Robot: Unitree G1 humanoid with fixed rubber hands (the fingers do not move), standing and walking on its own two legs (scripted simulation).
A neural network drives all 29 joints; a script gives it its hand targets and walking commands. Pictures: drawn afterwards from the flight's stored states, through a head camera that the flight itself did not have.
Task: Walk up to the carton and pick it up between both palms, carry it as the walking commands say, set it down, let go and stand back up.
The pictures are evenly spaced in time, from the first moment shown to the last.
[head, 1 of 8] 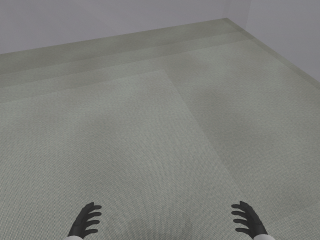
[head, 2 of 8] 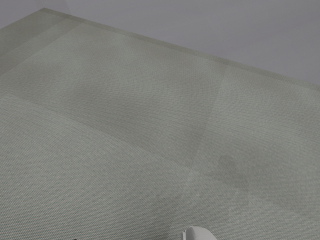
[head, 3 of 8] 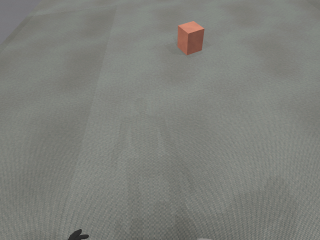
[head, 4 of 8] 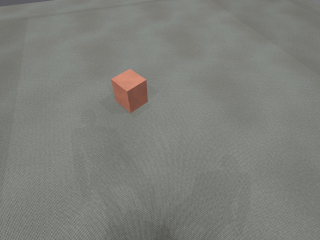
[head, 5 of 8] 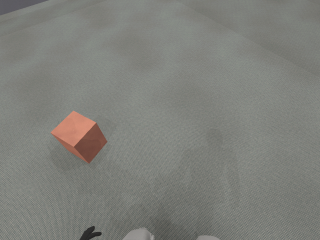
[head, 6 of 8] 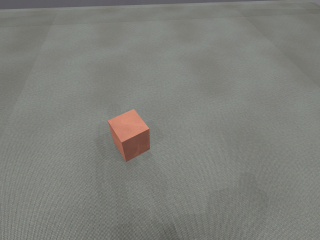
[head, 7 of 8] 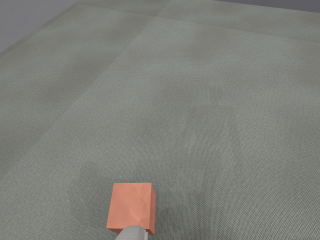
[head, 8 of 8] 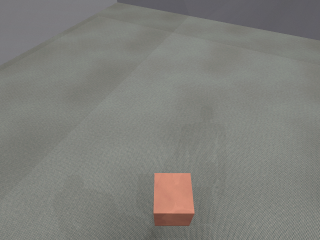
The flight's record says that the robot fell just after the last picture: no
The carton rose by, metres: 0.00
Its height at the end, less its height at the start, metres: +0.00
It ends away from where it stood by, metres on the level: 0.02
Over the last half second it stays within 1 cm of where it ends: yes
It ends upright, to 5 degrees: yes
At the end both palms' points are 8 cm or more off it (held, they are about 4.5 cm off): yes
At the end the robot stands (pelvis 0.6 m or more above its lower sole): yes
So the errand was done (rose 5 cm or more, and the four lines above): no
